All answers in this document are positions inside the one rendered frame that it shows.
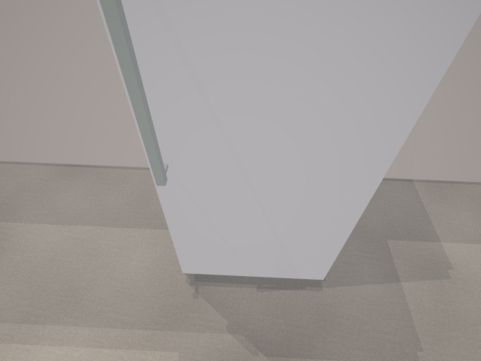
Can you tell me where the fridge door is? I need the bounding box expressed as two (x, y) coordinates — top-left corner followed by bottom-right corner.
(96, 0), (481, 280)

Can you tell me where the handle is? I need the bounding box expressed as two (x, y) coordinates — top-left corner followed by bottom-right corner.
(99, 0), (168, 186)

